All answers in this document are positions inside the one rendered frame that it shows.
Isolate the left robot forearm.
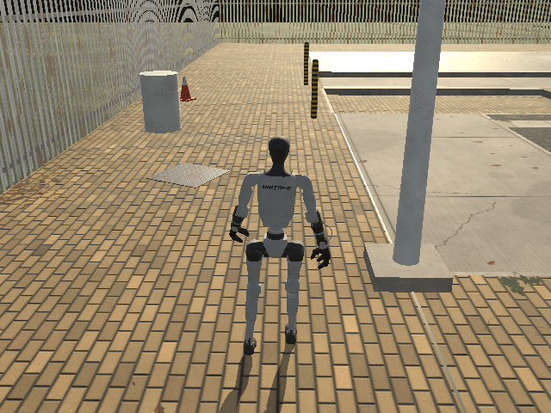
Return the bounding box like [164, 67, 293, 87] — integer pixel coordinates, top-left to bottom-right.
[231, 205, 244, 231]

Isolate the right robot forearm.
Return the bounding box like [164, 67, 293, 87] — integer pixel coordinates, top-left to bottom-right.
[311, 209, 329, 250]

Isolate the robot right shin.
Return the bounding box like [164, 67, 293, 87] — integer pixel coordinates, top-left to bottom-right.
[287, 280, 300, 333]

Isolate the robot left upper arm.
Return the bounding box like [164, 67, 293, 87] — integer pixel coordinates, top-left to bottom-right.
[235, 172, 260, 218]

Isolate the right robot hand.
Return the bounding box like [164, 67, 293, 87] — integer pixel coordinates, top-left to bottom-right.
[311, 246, 331, 269]

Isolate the robot right upper arm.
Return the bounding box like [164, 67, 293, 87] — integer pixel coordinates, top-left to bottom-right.
[295, 174, 319, 223]

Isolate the left robot hand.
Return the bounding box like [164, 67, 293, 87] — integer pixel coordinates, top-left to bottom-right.
[229, 227, 250, 243]

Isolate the right robot thigh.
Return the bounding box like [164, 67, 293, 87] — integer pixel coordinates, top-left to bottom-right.
[285, 240, 304, 294]

